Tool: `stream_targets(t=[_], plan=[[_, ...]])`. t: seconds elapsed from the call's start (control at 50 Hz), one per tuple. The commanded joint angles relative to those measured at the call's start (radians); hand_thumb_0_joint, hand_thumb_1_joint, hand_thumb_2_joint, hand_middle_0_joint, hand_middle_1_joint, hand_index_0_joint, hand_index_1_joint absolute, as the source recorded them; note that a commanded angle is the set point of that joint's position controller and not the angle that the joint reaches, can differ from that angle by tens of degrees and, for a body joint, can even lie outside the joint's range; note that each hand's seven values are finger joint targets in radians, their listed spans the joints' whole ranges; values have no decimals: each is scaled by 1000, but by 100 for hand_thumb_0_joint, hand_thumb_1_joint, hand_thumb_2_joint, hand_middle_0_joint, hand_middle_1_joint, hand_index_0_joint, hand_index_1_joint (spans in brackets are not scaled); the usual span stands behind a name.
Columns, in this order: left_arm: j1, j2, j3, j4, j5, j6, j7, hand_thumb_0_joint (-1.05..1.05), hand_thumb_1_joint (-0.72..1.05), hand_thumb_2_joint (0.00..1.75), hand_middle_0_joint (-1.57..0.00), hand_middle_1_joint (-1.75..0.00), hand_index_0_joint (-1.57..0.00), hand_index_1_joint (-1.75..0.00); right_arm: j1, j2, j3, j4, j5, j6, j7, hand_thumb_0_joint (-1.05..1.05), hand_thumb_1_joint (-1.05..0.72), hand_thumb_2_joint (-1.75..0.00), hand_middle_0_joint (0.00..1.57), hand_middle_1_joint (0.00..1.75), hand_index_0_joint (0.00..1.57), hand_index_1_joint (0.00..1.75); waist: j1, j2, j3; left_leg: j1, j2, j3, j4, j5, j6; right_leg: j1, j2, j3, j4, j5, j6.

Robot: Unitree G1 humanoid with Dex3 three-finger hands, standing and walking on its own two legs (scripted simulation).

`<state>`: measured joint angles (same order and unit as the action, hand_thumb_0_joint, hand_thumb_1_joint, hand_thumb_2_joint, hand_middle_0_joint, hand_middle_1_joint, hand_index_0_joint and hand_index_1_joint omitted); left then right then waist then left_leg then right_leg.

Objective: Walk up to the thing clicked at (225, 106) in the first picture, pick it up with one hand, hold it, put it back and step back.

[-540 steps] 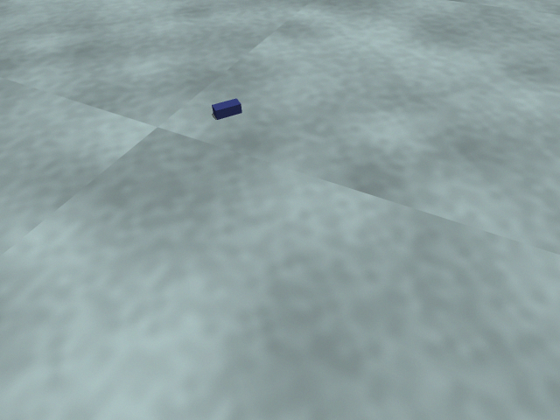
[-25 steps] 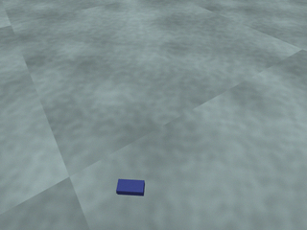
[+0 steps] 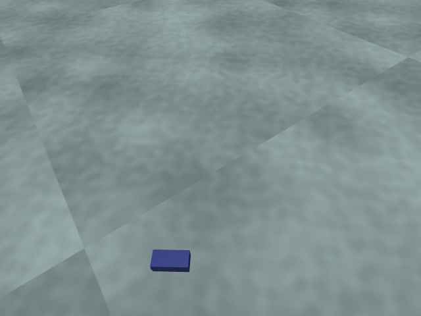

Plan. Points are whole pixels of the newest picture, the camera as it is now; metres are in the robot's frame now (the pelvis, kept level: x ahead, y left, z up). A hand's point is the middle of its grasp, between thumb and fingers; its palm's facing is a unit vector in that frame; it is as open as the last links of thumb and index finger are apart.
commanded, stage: walk up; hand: left
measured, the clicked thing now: (171, 260) +0.47 +0.24 -0.74
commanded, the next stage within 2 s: none
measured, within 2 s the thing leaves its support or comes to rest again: neither
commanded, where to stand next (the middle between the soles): +0.08 +0.00 m, yaw -1 degrees
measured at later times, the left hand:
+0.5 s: hand (106, 313) +0.16 +0.25 -0.15, palm faces -0.02 -0.94 -0.33, open 7.3 cm
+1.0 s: hand out of the picture +0.12 +0.26 -0.14, palm faces -0.04 -0.94 -0.33, open 7.3 cm
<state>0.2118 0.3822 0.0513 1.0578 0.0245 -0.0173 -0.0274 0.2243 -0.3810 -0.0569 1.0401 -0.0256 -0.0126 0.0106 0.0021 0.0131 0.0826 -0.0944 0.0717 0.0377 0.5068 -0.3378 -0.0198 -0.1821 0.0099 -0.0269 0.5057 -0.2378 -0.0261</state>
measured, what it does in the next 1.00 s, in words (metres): steps on the spot: left foot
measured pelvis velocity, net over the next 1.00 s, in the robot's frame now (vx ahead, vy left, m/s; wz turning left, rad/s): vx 0.04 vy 0.01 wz -0.03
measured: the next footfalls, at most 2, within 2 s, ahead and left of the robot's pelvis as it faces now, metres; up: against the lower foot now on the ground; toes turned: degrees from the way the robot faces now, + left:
left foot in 0.30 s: +0.14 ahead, +0.13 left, +0.00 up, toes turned -2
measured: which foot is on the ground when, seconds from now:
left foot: down 0.00-0.00, up 0.02-0.28, down 0.30-1.00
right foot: down 0.00-1.00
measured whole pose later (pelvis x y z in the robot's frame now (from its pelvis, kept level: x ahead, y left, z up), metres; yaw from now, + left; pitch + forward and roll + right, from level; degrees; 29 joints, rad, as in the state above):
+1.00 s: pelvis +0.04 +0.01 +0.01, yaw -2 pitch -3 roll -1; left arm 0.10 0.35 0.02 1.12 0.00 0.00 -0.01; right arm 0.08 -0.35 -0.01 1.11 0.00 0.00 0.01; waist 0.00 0.01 0.09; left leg -0.17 0.02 -0.01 0.33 -0.10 -0.01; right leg -0.02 0.02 0.02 0.29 -0.21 -0.01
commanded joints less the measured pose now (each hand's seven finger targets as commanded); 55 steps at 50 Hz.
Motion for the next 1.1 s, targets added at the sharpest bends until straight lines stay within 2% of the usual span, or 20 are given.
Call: stream_targets(t=[0.0, 0.02, 0.04, 0.08, 0.1, 0.16, 0.2, 0.22, 0.26, 0.28, 0.3, 0.32, 0.34, 0.38, 0.4, 0.44, 0.54, 0.62, 0.9, 1.08], plan=[[65, 311, 71, -87, 13, -29, 31, 0, 90, 90, -20, -30, -20, -30, -62, -151, -21, -144, 13, 4, -20, 0, -90, -90, 20, 30, 20, 30, 50, -124, -56, -278, -67, -71, 339, -265, 37, 171, -347, 490, -274, 149, -173], [38, 293, 70, -105, 11, -25, 32, 0, 90, 90, -20, -30, -20, -30, -53, -169, -27, -132, 10, 0, -22, 0, -90, -90, 20, 30, 20, 30, 42, -119, -20, -302, -56, -84, 396, -270, 43, 141, -351, 475, -262, 177, -222], [27, 262, 66, -120, 3, -22, 34, 0, 90, 90, -20, -30, -20, -30, -48, -174, -28, -130, 14, -2, -22, 0, -90, -90, 20, 30, 20, 30, 36, -119, -5, -331, -46, -118, 416, -244, 42, 159, -310, 389, -247, 260, -215], [7, 198, 44, -133, -11, -26, 41, 0, 90, 90, -20, -30, -20, -30, -12, -158, -20, -114, 16, -1, -18, 0, -90, -90, 20, 30, 20, 30, 9, -113, -33, -328, -37, -131, 381, -162, 41, 197, -243, 255, -203, 475, -159], [18, 196, 39, -135, -11, -30, 42, 0, 90, 90, -20, -30, -20, -30, -3, -148, -14, -117, 20, 1, -19, 0, -90, -90, 20, 30, 20, 30, 9, -127, -56, -308, -45, -123, 346, -123, 35, 207, -230, 227, -179, 576, -152], [24, 200, 35, -146, -9, -26, 49, 0, 90, 90, -20, -30, -20, -30, -32, -146, -10, -128, 18, 5, -23, 0, -90, -90, 20, 30, 20, 30, 23, -134, -71, -254, -48, -94, 216, -63, 21, 182, -219, 175, -128, 698, -153], [-26, 211, 35, -161, -13, -18, 51, 0, 90, 90, -20, -30, -20, -30, -32, -149, -17, -117, 17, 2, -26, 0, -90, -90, 20, 30, 20, 30, 8, -161, -76, -169, -31, -72, 120, -5, 21, 111, -224, 140, -92, 669, -148], [-45, 207, 32, -166, -21, -11, 51, 0, 90, 90, -20, -30, -20, -30, -21, -148, -22, -107, 16, -2, -28, 0, -90, -90, 20, 30, 20, 30, -7, -152, -79, -116, -40, -58, 49, 58, 23, 81, -207, 125, -59, 643, -129], [-78, 203, 27, -175, -35, 2, 48, 0, 90, 90, -20, -30, -20, -30, 22, -159, -31, -88, 15, -9, -32, 0, -90, -90, 20, 30, 20, 30, -41, -117, -108, 26, -40, -65, -131, 371, 45, 10, -172, 107, 12, 523, -64], [-70, 172, 21, -182, -43, 7, 46, 0, 90, 90, -20, -30, -20, -30, 8, -214, -45, -91, 10, -12, -35, 0, -90, -90, 20, 30, 20, 30, -27, -11, -132, 87, 53, -179, -128, 574, 78, -44, -103, 77, 57, 378, -13], [-32, 156, 19, -170, -55, 15, 47, 0, 90, 90, -20, -30, -20, -30, -33, -244, -47, -111, 10, -17, -39, 0, -90, -90, 20, 30, 20, 30, -4, 50, -161, 96, 171, -321, -153, 608, 149, -69, -28, 68, 114, 181, 16], [1, 151, 17, -149, -51, 25, 49, 0, 90, 90, -20, -30, -20, -30, -89, -253, -38, -127, 13, -20, -40, 0, -90, -90, 20, 30, 20, 30, 28, 62, -143, -12, 236, -371, -159, 515, 205, -12, -21, 76, 82, -24, 14], [28, 174, 20, -116, -44, 29, 51, 0, 90, 90, -20, -30, -20, -30, -159, -264, -33, -127, 19, -18, -37, 0, -90, -90, 20, 30, 20, 30, 49, 123, -114, -124, 240, -358, -134, 478, 230, 87, -45, 77, 57, -121, 1], [-13, 178, 21, -93, -30, 13, 45, 0, 90, 90, -20, -30, -20, -30, -169, -203, -14, -111, 24, -11, -31, 0, -90, -90, 20, 30, 20, 30, 43, 106, -116, -116, 139, -224, -91, 524, 133, 139, -78, 111, -72, 91, -11], [-25, 195, 23, -86, -30, 7, 44, 0, 90, 90, -20, -30, -20, -30, -165, -191, -10, -109, 27, -10, -31, 0, -90, -90, 20, 30, 20, 30, 30, 103, -131, -85, 89, -170, -68, 512, 98, 133, -100, 127, -86, 205, -18], [-63, 198, 16, -81, -31, 0, 43, 0, 90, 90, -20, -30, -20, -30, -148, -182, -4, -93, 32, -12, -28, 0, -90, -90, 20, 30, 20, 30, 7, 97, -137, -57, 54, -144, -72, 512, 73, 131, -123, 134, -103, 327, -20], [-122, 190, 8, -52, -31, 3, 41, 0, 90, 90, -20, -30, -20, -30, -197, -169, 6, -69, 33, -10, -23, 0, -90, -90, 20, 30, 20, 30, 8, -5, -156, 23, 63, -136, -92, 541, 75, 118, -125, 125, -166, 335, -2], [-155, 189, 8, -36, -28, 3, 38, 0, 90, 90, -20, -30, -20, -30, -209, -171, 9, -47, 32, -9, -23, 0, -90, -90, 20, 30, 20, 30, 1, -52, -141, 37, 56, -128, -122, 500, 63, 110, -125, 124, -203, 344, 2], [-165, 188, 11, -3, -19, 1, 29, 0, 90, 90, -20, -30, -20, -30, -223, -170, 15, -2, 22, -11, -14, 0, -90, -90, 20, 30, 20, 30, -2, -27, -89, 28, 50, -136, -207, 287, 46, 58, -132, 144, -300, 100, 1], [-137, 179, 11, 10, -18, 3, 27, 0, 90, 90, -20, -30, -20, -30, -200, -170, 12, 16, 22, -15, -16, 0, -90, -90, 20, 30, 20, 30, -3, 1, -98, -10, 60, -157, -233, 243, 49, 82, -121, 130, -291, 67, 2]])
